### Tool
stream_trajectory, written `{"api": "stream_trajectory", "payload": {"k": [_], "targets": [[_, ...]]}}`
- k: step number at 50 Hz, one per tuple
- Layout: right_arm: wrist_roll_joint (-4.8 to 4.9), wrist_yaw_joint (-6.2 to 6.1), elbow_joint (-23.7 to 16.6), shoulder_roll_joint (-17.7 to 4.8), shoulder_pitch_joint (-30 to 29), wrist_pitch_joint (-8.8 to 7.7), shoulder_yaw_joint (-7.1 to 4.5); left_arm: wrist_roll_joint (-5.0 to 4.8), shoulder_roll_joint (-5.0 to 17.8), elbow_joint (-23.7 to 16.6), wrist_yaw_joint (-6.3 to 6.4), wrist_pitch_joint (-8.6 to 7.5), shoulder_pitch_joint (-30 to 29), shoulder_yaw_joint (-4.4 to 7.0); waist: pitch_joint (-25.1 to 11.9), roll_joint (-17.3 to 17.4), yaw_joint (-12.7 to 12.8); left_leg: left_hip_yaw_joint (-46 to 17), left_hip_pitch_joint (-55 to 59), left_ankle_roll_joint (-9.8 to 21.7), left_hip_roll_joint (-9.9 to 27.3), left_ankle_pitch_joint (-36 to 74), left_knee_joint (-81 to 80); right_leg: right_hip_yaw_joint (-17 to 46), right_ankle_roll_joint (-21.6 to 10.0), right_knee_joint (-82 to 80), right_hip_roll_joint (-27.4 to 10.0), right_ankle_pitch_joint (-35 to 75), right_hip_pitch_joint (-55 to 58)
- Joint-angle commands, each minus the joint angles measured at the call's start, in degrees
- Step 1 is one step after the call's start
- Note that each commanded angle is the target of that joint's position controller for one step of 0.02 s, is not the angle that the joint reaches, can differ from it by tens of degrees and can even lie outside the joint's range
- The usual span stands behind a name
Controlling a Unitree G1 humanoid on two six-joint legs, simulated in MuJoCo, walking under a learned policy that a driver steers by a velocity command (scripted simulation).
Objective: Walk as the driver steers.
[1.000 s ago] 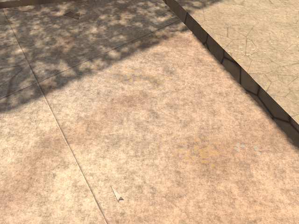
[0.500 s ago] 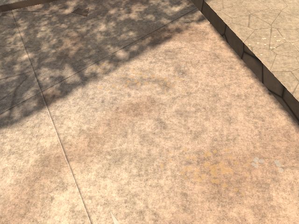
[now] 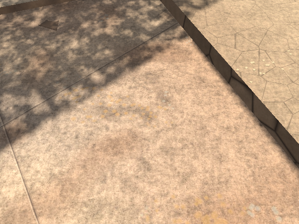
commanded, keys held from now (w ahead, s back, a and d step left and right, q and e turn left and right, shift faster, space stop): w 0.52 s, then no key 0.48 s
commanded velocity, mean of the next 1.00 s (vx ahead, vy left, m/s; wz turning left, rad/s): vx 0.36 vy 0.00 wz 0.00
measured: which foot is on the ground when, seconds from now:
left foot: down 0.00-0.28, up 0.30-0.74, down 0.76-1.00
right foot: up 0.00-0.26, down 0.28-0.80, up 0.82-1.00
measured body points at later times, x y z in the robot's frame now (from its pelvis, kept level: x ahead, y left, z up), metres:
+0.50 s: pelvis +0.27 -0.09 +0.00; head +0.29 -0.10 +0.45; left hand +0.33 +0.18 -0.12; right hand +0.39 -0.36 -0.12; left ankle +0.30 +0.09 -0.67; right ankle +0.28 -0.16 -0.74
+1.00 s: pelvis +0.44 -0.05 -0.01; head +0.47 -0.04 +0.44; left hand +0.52 +0.22 -0.15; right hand +0.58 -0.29 -0.13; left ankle +0.53 +0.05 -0.74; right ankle +0.44 -0.20 -0.72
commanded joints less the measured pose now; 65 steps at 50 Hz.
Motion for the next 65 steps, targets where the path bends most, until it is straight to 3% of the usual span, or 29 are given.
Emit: {"api": "stream_trajectory", "payload": {"k": [1, 4, 9, 11, 13, 14, 15, 16, 17, 18, 20, 25, 30, 34, 36, 38, 39, 40, 41, 42, 44, 45, 48, 51, 53, 54, 55, 57, 65], "targets": [[0.34, -0.80, -3.4, -7.0, -2.6, -1.28, -1.37, 0.60, 1.5, -3.5, 0.01, 0.11, -0.6, -0.01, 0.2, 4.6, 1.9, -11.0, -2.3, 10.2, 15.6, 11.7, -10.0, 0.1, 0.8, -8.8, -1.8, 10.4, -1.3], [0.86, -1.17, -2.1, -8.4, 0.8, -1.00, -1.53, 0.32, 0.8, -5.0, -0.89, -0.22, -7.4, -0.69, 0.7, 4.5, -0.3, -7.3, -2.4, 7.7, 13.4, 10.7, -9.1, -1.7, 0.6, -20.9, 0.8, 19.9, 2.8], [1.51, -1.08, 0.4, -9.8, 5.9, -0.36, -1.66, -0.57, 3.0, -8.0, -2.44, -0.53, -15.2, -0.82, 1.9, 5.4, -2.5, -9.9, 6.5, 6.7, 17.6, 5.9, -5.2, -1.5, -0.8, -28.9, 2.5, 16.5, 2.5], [1.42, -1.30, 0.8, -10.8, 5.8, 0.18, -1.94, -0.56, 4.5, -8.3, -2.98, -0.98, -14.1, -0.46, 1.3, 6.4, -1.0, -10.9, 9.5, 5.5, 19.1, 9.0, -2.3, -2.1, -2.4, -31.0, 3.3, 11.7, 5.5], [1.24, -1.51, 0.7, -9.9, 4.9, 0.68, -1.47, -0.25, 7.9, -4.8, -2.76, -1.23, -2.5, 1.30, -5.2, 5.8, 4.8, -7.4, 8.2, 3.1, 15.4, 23.4, 10.8, -4.3, -5.1, -32.9, 5.8, 10.0, 22.0], [0.20, -1.73, -0.9, -7.6, 4.7, 0.69, -0.44, 0.49, 12.5, -2.6, -2.30, -1.37, 8.8, 2.59, -14.0, 0.3, 8.8, -3.8, -1.7, 0.6, 11.7, 14.4, 28.2, 5.7, -9.1, -31.0, -3.4, 13.8, 39.3], [0.44, -1.41, -1.5, -1.3, 11.6, -0.48, 1.50, 0.50, 17.1, -1.2, -2.56, -1.04, 13.0, 3.60, -21.5, -15.5, 6.5, -1.8, -24.7, -3.6, 2.2, -17.5, 48.3, 31.7, -18.6, -37.1, -15.7, 3.4, 58.9], [1.32, -1.27, -0.7, -6.7, 9.5, -1.51, 0.28, -0.16, 11.6, -1.4, -2.62, -0.79, 13.8, 2.17, -21.9, -11.6, 8.2, -9.0, -31.7, -3.6, 3.7, -24.4, 56.2, 38.9, -18.5, -42.0, -15.7, -4.4, 59.0], [2.32, -1.28, -2.3, -9.8, 4.4, -2.00, -0.56, -0.29, 9.1, -2.3, -2.46, -0.87, 8.8, 1.27, -13.5, -7.7, 7.7, -8.6, -35.5, -2.8, 6.6, -19.8, 57.5, 30.6, -15.7, -42.7, -13.7, -3.1, 52.3], [2.00, -1.66, -2.9, -9.2, 1.2, -1.97, -0.44, 0.07, 7.8, -3.2, -2.39, -0.84, 4.5, 0.76, -9.2, -3.2, 6.1, -6.9, -33.7, -2.7, 9.5, -14.4, 55.1, 23.7, -14.1, -43.5, -11.4, 2.6, 44.2], [0.75, -2.11, -3.4, -7.9, -0.1, -1.07, -0.88, 0.99, 5.2, -3.3, -2.63, -1.14, 0.6, -0.05, -4.7, -2.8, 2.8, -6.7, -27.9, -2.8, 12.4, -9.2, 49.1, 16.0, -12.7, -46.6, -7.8, 11.1, 33.1], [0.23, -2.11, -4.8, -5.3, -3.3, 0.55, -0.71, 0.40, 7.1, -0.9, -1.96, -1.66, 3.1, 0.54, -1.7, -1.7, 1.5, -5.7, -28.1, -4.5, 13.2, -0.9, 38.4, 8.8, -13.4, -51.8, -6.3, 18.6, 28.9], [-0.16, -1.45, -6.6, -3.1, -10.9, 0.28, 0.24, 0.28, 7.9, 1.4, -0.92, -0.61, 5.5, 0.33, -0.4, -1.9, 3.1, -2.7, -21.4, -5.0, 10.0, 11.8, 21.1, -1.0, -9.7, -49.4, -2.1, 36.1, 27.4], [-0.01, -0.60, -8.0, -4.0, -15.6, 0.27, 0.39, -0.05, 8.3, 3.5, -0.54, 0.51, 7.9, 0.07, -0.8, -2.7, 4.7, -2.7, -18.6, -4.2, 7.7, 13.2, 14.6, -0.3, -9.2, -45.0, -3.6, 37.0, 32.1], [-0.40, -0.17, -8.3, -5.6, -15.2, -0.12, 0.07, -0.22, 8.9, 4.0, -0.31, 1.10, 6.9, 0.23, -1.6, -3.5, 3.8, -2.9, -17.0, -2.7, 7.0, 9.2, 12.0, 1.4, -8.6, -40.8, -4.8, 38.3, 35.0], [-1.14, -0.37, -5.7, -7.9, -8.0, -0.66, -0.86, -0.41, 8.9, 4.0, -0.06, 1.45, 5.6, 0.20, -5.3, -2.1, 0.2, -1.4, -6.0, -0.4, 5.3, 17.0, 5.1, 0.8, -6.0, -32.3, -1.8, 40.2, 35.2], [-1.86, -0.85, -4.6, -11.7, -2.9, -0.85, -1.69, 0.68, 7.5, 3.5, -0.05, 1.06, 6.9, -0.37, -10.9, 1.6, -0.7, -6.6, 6.6, 2.4, 11.4, 41.0, 8.7, -1.2, -3.4, -23.4, 1.6, 31.7, 29.3], [-2.68, -1.31, -4.2, -13.1, -0.3, -0.06, -1.62, 1.42, 2.5, 4.7, -0.59, 0.42, 14.7, -1.95, -18.7, 12.1, 1.5, -18.9, 26.4, 11.9, 24.5, 59.7, 13.4, -2.6, 0.3, -7.4, 7.1, 0.4, 12.9], [-1.34, -1.09, -3.6, -7.9, 1.3, 0.76, -0.24, 0.50, 2.9, 6.2, -1.00, 0.78, 16.7, -2.27, -25.0, 14.7, 0.2, -25.9, 27.9, 16.6, 29.2, 55.3, 11.4, 1.0, 2.1, 1.0, 8.2, -25.7, 9.4], [-0.40, -0.72, -3.8, -6.8, -0.8, 1.37, 0.22, -0.66, 7.3, 5.6, -1.09, 1.66, 12.9, -1.00, -20.7, 10.1, -0.4, -24.2, 21.3, 14.5, 26.2, 39.4, 8.1, 2.6, 2.5, 4.2, 5.9, -26.2, 7.5], [-0.52, -0.88, -4.8, -6.0, -9.5, 1.90, 0.79, -0.54, 6.7, 4.0, 0.10, 4.07, 6.2, -0.62, -9.2, 5.6, 1.8, -19.1, 5.6, 10.1, 21.9, 17.7, 2.1, 0.9, 3.5, 0.4, 3.0, -21.0, 6.5], [-0.95, -1.18, -5.1, -6.4, -12.6, 2.13, 0.68, 0.02, 6.3, 3.8, 0.76, 5.19, 5.9, -0.49, -7.1, 7.4, 3.4, -17.2, -1.4, 8.4, 20.2, 10.0, -0.5, 0.9, 3.9, -4.2, 1.9, -17.6, 10.6], [-1.81, -1.74, -4.5, -6.4, -14.6, 2.84, 0.49, 0.68, 3.4, 5.3, 1.57, 6.05, 8.2, -1.06, -6.7, 10.6, 4.7, -11.4, -10.0, 7.2, 16.1, 2.7, -3.1, -2.0, 3.9, -14.8, 3.6, -9.9, 21.2], [-0.67, -2.19, -3.0, -6.0, -14.5, 3.25, 0.73, 1.20, 2.9, 6.3, 1.08, 5.94, 8.5, -1.07, -7.2, 9.3, 5.5, -9.6, -12.1, 5.0, 14.7, -9.9, -2.6, -3.8, 2.2, -26.4, 4.7, 2.9, 28.7], [-0.57, -2.18, -1.2, -4.3, -11.6, 3.43, 1.39, 2.48, 4.3, 5.4, 0.84, 6.02, 6.5, -0.94, -3.7, 6.8, 4.8, -8.8, -14.3, 0.0, 12.2, -21.8, -1.9, -1.5, 0.1, -32.6, 2.9, 4.2, 29.6], [-0.96, -2.17, -0.7, -4.7, -10.5, 3.52, 1.28, 2.20, 6.9, 4.4, 1.11, 5.98, 5.1, -0.62, -0.7, 3.4, 3.1, -7.2, -13.6, -2.3, 9.8, -22.6, 0.7, 1.7, -1.4, -36.4, -0.2, -0.7, 25.7], [-0.76, -2.49, -0.7, -4.1, -9.2, 3.71, 1.15, 1.42, 8.6, 5.3, 1.14, 5.79, 2.9, -0.13, 1.5, -4.7, 0.6, -3.2, -7.2, -3.9, 6.6, -16.0, 2.8, 2.2, -2.6, -38.9, 0.4, -14.3, 15.7], [-0.95, -3.01, 0.2, -4.9, -9.4, 3.79, 0.92, 1.69, 4.5, 5.4, 1.02, 4.55, 0.3, -1.18, 2.5, -6.1, 0.4, -2.4, -0.1, -4.2, 6.4, -7.8, 7.2, 2.3, -1.1, -42.5, 1.1, -16.7, 10.6], [-0.41, -2.89, 4.5, -4.8, -7.7, 3.74, 0.73, 0.73, 4.3, 7.9, 0.81, 3.13, 3.3, -1.42, -1.3, 0.6, 2.1, -2.8, 0.5, -3.2, 7.4, 5.2, 8.6, -0.3, -0.6, -36.9, 3.0, 4.0, 20.6]]}}
Velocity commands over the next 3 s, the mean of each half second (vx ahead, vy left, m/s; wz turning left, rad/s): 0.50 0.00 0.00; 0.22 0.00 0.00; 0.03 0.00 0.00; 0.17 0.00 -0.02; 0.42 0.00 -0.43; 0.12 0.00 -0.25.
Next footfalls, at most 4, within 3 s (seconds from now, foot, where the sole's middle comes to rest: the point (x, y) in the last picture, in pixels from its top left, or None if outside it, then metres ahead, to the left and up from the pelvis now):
0.28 right None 0.32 -0.17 -0.78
0.76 left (141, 205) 0.57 0.05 -0.78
1.06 right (198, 217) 0.51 -0.20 -0.78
2.40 right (193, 138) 0.93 -0.23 -0.78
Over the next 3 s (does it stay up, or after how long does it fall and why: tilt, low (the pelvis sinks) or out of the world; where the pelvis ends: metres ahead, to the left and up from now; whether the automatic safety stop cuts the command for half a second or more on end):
stays up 0.96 -0.12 -0.01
